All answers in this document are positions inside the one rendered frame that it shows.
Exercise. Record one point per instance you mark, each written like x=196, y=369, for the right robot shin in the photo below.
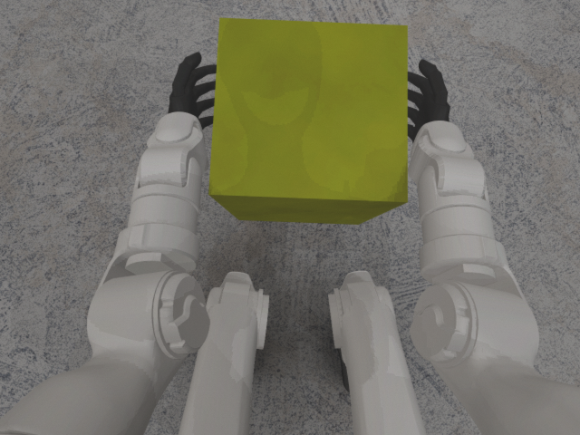
x=382, y=293

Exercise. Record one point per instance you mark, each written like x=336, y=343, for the robot left forearm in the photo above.
x=162, y=230

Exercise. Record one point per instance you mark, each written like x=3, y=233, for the robot right hand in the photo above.
x=432, y=104

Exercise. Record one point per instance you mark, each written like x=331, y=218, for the robot right upper arm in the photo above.
x=483, y=343

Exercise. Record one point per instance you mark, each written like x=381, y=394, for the robot left hand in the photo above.
x=184, y=92

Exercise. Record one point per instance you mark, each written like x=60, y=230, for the robot left upper arm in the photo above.
x=141, y=329

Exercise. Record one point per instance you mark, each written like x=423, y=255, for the left robot thigh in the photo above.
x=219, y=396

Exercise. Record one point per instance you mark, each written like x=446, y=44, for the robot right forearm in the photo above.
x=458, y=236

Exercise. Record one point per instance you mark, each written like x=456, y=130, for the carton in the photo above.
x=310, y=120

